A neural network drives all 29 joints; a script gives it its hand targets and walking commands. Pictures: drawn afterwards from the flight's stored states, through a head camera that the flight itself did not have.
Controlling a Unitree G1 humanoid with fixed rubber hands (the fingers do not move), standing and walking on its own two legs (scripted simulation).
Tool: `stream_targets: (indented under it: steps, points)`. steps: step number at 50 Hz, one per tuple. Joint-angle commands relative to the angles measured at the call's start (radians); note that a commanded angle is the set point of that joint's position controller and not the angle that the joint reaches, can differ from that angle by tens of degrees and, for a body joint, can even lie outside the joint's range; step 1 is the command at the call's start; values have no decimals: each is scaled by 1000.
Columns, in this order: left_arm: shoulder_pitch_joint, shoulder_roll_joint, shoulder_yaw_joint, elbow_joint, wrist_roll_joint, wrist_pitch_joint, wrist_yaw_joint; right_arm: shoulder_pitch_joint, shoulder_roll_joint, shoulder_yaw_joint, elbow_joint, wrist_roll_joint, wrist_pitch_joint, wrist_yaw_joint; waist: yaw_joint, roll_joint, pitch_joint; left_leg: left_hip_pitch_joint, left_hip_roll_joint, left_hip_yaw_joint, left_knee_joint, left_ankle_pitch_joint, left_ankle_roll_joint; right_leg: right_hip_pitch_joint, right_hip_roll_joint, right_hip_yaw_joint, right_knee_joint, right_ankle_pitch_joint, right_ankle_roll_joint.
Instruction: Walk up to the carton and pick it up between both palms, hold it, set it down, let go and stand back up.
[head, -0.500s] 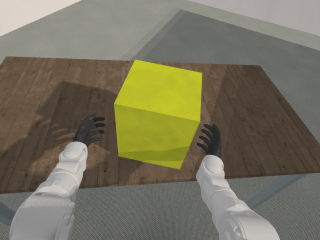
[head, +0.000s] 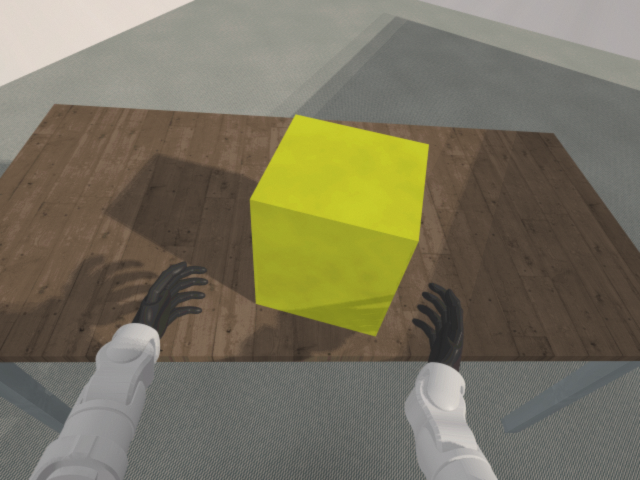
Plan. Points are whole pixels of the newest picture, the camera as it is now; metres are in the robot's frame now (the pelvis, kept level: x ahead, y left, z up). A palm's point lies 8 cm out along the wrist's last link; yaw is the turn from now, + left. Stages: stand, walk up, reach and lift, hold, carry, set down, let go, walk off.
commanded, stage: set down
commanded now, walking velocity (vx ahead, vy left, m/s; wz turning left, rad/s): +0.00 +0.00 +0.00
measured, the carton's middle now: (336, 229) +0.50 -0.05 +0.00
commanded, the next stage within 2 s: none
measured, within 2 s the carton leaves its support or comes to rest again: neither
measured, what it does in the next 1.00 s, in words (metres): stands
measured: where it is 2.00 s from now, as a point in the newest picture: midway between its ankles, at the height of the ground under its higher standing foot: outside the picture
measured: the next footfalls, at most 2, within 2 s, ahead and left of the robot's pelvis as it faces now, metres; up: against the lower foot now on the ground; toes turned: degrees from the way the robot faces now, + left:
none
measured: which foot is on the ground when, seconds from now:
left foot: down 0.00-1.00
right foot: down 0.00-1.00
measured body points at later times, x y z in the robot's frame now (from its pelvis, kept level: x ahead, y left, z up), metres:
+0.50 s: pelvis +0.01 +0.00 +0.00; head +0.03 +0.03 +0.45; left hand +0.29 +0.24 -0.01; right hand +0.23 -0.18 +0.00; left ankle +0.04 +0.09 -0.73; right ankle +0.05 -0.14 -0.73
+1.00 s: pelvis +0.03 +0.00 +0.00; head +0.06 +0.02 +0.45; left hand +0.25 +0.25 -0.03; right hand +0.21 -0.19 -0.02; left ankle +0.04 +0.09 -0.73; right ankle +0.05 -0.14 -0.73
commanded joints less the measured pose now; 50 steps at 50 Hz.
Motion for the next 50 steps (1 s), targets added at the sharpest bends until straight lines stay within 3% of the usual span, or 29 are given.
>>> stream_targets:
  steps: [1, 2, 3, 4, 5, 7, 8, 10, 12, 14, 16, 17, 18, 19, 23, 24, 25, 27, 30, 31, 32, 35, 37, 38, 40, 43, 45, 48, 50]
  points:
    - [-130, 213, 61, -424, -37, -22, -2, -50, 3, 99, -322, -7, 15, -34, 20, 161, -249, 344, 37, -40, -134, -34, -67, 239, 51, 55, -91, 33, -44]
    - [-167, 210, 56, -455, -39, -21, 5, -98, -2, 73, -342, -19, 11, -36, 16, 159, -282, 315, 46, -55, -128, -38, -66, 237, 59, 47, -68, 51, -37]
    - [-312, 250, 13, -459, -84, -45, 17, -239, -30, 29, -352, -36, 33, -30, -21, 187, -315, 260, 51, -62, -121, -114, -64, 184, 59, 39, -50, -24, -43]
    - [-171, 222, 28, -468, -95, -32, 15, -106, 13, 62, -350, -20, 40, -29, 4, 172, -285, 292, 61, -72, -133, -84, -67, 226, 58, 38, -49, 12, -42]
    - [-189, 207, 10, -479, -98, -26, 23, -126, -10, 60, -334, -21, 49, -21, -4, 203, -260, 302, 73, -82, -142, -109, -74, 202, 63, 35, -47, -23, -46]
    - [27, 224, 47, -557, -95, -28, 1, 110, 48, 143, -425, -2, 42, -25, 43, 155, -266, 388, 58, -51, -135, 1, -74, 288, 44, 56, -97, 65, -46]
    - [13, 227, 29, -604, -91, -29, -4, 119, 46, 138, -407, -1, 27, -28, 27, 198, -271, 409, 54, -61, -116, 47, -87, 264, 54, 50, -92, 68, -51]
    - [-14, 247, 22, -547, -106, -18, -10, 62, 40, 127, -422, -11, 39, -34, 11, 177, -241, 362, 53, -51, -101, -3, -84, 231, 40, 53, -98, 20, -49]
    - [176, 217, 54, -620, -73, 0, -17, 226, 46, 183, -457, 16, 32, -27, 62, 185, -211, 420, 64, -69, -115, 81, -88, 272, 52, 55, -100, 71, -51]
    - [115, 236, 42, -570, -84, 23, -32, 163, 39, 182, -464, 10, 57, -27, 56, 184, -152, 368, 65, -64, -131, -14, -76, 273, 42, 60, -104, -12, -57]
    - [224, 232, 46, -624, -84, 41, -37, 241, 39, 199, -550, 28, 54, -30, 95, 156, -129, 385, 66, -50, -144, 23, -70, 319, 38, 61, -116, 19, -61]
    - [137, 249, 38, -590, -102, 35, -41, 184, 35, 173, -534, -2, 69, -34, 48, 130, -121, 343, 57, -45, -142, -33, -60, 299, 41, 65, -117, -25, -56]
    - [262, 238, 53, -652, -103, 43, -41, 280, 53, 205, -626, 17, 60, -41, 85, 83, -121, 385, 51, -32, -145, 12, -57, 350, 34, 71, -128, 9, -52]
    - [212, 254, 30, -643, -122, 36, -43, 219, 13, 180, -635, 5, 64, -37, 63, 79, -111, 354, 60, -51, -142, -15, -48, 315, 46, 61, -107, -6, -55]
    - [323, 204, 6, -750, -99, 55, -20, 349, -8, 188, -682, 28, 66, -2, 74, 145, -85, 451, 75, -63, -140, 133, -85, 313, 55, 40, -120, 32, -68]
    - [256, 260, -5, -751, -135, 29, -18, 305, -31, 191, -733, 23, 81, 4, 60, 124, -98, 396, 72, -57, -146, 17, -61, 301, 49, 44, -113, -26, -68]
    - [329, 220, 10, -731, -97, 49, -7, 389, -33, 195, -632, 30, 98, 22, 74, 203, -27, 397, 87, -77, -176, 18, -77, 320, 54, 44, -109, -41, -76]
    - [349, 242, 4, -737, -113, 43, -9, 386, -39, 162, -685, 1, 113, 26, 57, 125, -51, 391, 82, -67, -175, -11, -59, 345, 50, 46, -116, -54, -77]
    - [359, 261, -7, -796, -115, 11, 14, 422, -79, 152, -684, 11, 152, 49, 54, 182, -50, 290, 114, -86, -233, -158, -31, 441, 76, 33, -58, -62, -64]
    - [326, 268, -9, -733, -113, 16, 8, 409, -77, 142, -645, -5, 172, 51, 37, 198, -9, 227, 96, -50, -243, -182, -22, 474, 71, 45, -69, -79, -59]
    - [364, 263, -3, -778, -109, 9, 12, 423, -83, 138, -685, 5, 168, 50, 58, 202, -5, 198, 109, -71, -257, -182, -19, 523, 80, 41, -46, -58, -58]
    - [442, 292, 8, -766, -129, 8, 5, 509, -71, 170, -713, -14, 177, 49, 62, 133, -5, 264, 70, -35, -226, -104, -25, 485, 56, 62, -88, -37, -60]
    - [450, 286, 11, -773, -128, 19, 10, 512, -59, 174, -732, 5, 183, 64, 83, 186, 0, 269, 80, -38, -231, -89, -32, 471, 50, 64, -76, -39, -60]
    - [454, 260, 13, -726, -105, 30, 19, 485, -86, 150, -632, -6, 202, 82, 91, 199, -5, 301, 85, -54, -227, -43, -50, 440, 59, 59, -79, -51, -64]
    - [507, 285, 30, -797, -149, 25, 11, 545, -55, 152, -733, 13, 184, 68, 97, 139, 2, 335, 49, -25, -196, 77, -57, 428, 35, 87, -125, -3, -65]
    - [510, 259, 1, -738, -116, 51, 17, 536, -128, 132, -687, -23, 202, 93, 77, 169, 88, 337, 62, -43, -218, -5, -65, 387, 52, 68, -119, -81, -78]
    - [514, 241, -2, -723, -133, 65, 18, 509, -118, 150, -729, -15, 197, 99, 87, 125, 51, 343, 56, -32, -201, 36, -56, 371, 43, 65, -125, -75, -78]
    - [555, 235, 2, -755, -121, 52, 16, 572, -120, 144, -679, -21, 178, 109, 77, 161, 46, 373, 55, -42, -192, 84, -69, 380, 50, 74, -109, -42, -68]
    - [580, 252, 15, -788, -137, 45, 19, 587, -143, 126, -751, -38, 147, 114, 82, 119, -17, 384, 53, -30, -167, 187, -73, 389, 56, 62, -99, 21, -65]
